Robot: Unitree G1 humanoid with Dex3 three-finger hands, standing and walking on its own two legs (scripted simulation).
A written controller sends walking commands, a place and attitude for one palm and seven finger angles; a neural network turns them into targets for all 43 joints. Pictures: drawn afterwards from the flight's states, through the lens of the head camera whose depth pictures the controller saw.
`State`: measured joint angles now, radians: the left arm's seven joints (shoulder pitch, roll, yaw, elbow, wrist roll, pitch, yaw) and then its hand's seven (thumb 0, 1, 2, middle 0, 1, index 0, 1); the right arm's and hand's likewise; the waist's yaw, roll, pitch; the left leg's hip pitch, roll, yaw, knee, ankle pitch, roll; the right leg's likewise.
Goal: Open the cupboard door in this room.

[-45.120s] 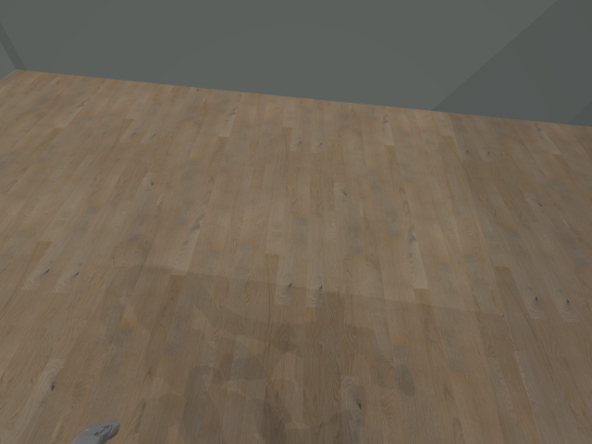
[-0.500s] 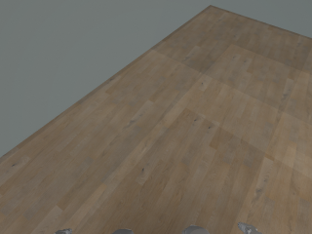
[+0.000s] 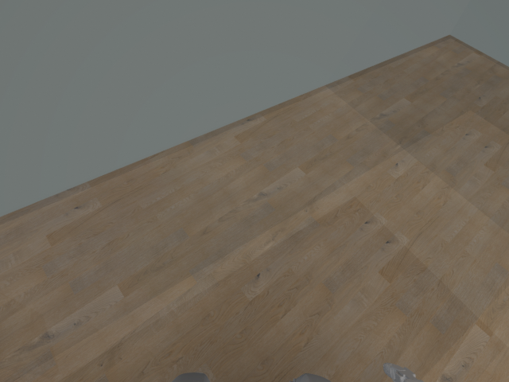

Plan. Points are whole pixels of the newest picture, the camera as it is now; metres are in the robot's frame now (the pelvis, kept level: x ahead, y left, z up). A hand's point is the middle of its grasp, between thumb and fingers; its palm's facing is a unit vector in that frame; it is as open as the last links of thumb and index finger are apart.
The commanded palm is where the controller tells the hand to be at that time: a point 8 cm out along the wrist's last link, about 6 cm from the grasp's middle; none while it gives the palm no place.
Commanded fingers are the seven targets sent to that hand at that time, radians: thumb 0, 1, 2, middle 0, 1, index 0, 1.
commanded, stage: turn to face it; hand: left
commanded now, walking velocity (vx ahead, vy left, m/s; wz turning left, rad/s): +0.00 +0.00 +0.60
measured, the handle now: out of the picture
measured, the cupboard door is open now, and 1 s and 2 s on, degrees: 48 48 48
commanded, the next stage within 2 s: none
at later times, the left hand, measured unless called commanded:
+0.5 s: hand out of the picture +0.03 +0.15 -0.14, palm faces +0.30 -0.92 -0.26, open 7.4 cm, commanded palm none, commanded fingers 0.00 0.90 0.90 -0.20 -0.30 -0.20 -0.30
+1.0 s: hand out of the picture +0.00 +0.15 -0.13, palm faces +0.57 -0.76 -0.32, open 7.4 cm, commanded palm none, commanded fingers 0.00 0.90 0.90 -0.20 -0.30 -0.20 -0.30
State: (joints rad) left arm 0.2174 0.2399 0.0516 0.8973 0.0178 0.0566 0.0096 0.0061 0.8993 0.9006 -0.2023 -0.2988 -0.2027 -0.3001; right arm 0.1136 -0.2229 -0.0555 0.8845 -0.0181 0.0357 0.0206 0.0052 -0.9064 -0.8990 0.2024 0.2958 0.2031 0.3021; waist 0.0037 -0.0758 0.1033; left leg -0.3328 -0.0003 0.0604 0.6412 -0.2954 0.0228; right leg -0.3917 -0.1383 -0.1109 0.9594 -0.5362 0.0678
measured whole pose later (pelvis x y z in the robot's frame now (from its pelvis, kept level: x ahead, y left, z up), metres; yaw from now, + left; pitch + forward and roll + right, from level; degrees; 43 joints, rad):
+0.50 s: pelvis +0.02 -0.06 +0.02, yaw +18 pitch +0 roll +3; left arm 0.21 0.20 0.03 0.87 0.03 0.02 0.02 0.00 0.90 0.90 -0.20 -0.30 -0.20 -0.30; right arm 0.14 -0.25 -0.08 0.92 -0.01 0.08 0.03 0.01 -0.91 -0.90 0.20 0.30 0.20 0.30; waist -0.01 -0.03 0.10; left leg -0.44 0.02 0.07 0.91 -0.45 -0.07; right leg -0.20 -0.13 -0.17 0.52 -0.31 0.00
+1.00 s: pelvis +0.04 -0.09 +0.01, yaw +36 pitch +1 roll +1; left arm 0.16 0.23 0.05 0.86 0.02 0.02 0.01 0.00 0.90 0.90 -0.20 -0.30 -0.20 -0.30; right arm 0.16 -0.25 -0.08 0.92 -0.02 0.08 0.01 0.01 -0.90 -0.90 0.21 0.30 0.21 0.30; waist -0.01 0.04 0.08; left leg -0.45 -0.03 -0.09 0.85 -0.44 -0.04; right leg -0.29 -0.05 -0.06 0.61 -0.34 0.00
